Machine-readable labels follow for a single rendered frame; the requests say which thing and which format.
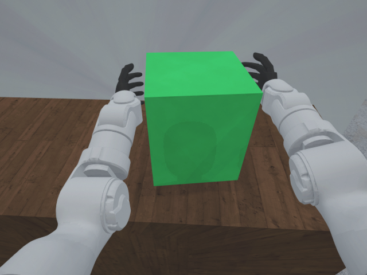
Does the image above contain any pedestal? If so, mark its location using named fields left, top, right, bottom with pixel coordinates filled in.
left=0, top=97, right=346, bottom=275

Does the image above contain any robot left forearm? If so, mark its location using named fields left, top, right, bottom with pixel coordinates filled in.
left=56, top=91, right=143, bottom=219

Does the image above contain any right robot hand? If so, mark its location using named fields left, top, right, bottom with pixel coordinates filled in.
left=242, top=53, right=278, bottom=91

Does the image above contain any robot right forearm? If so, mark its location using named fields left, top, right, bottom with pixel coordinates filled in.
left=261, top=79, right=367, bottom=167

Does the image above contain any carton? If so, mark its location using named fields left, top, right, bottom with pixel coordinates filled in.
left=145, top=51, right=263, bottom=186

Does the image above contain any robot right upper arm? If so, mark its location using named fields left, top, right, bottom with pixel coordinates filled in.
left=289, top=141, right=367, bottom=275

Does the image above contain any left robot hand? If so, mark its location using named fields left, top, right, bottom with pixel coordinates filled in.
left=115, top=63, right=145, bottom=105

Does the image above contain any robot left upper arm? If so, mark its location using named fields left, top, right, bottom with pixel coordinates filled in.
left=0, top=177, right=131, bottom=275

